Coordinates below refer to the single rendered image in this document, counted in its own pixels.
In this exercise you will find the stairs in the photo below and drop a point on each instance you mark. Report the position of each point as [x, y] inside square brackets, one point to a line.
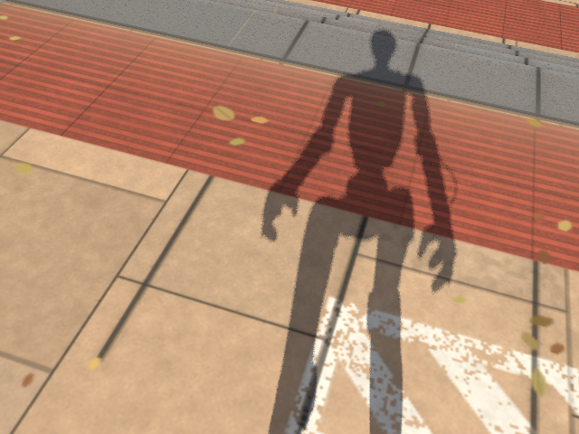
[411, 33]

